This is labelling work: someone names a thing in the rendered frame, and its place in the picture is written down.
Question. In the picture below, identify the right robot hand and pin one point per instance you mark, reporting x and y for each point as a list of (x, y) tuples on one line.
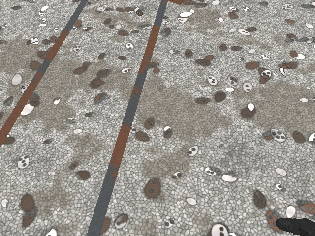
[(296, 226)]

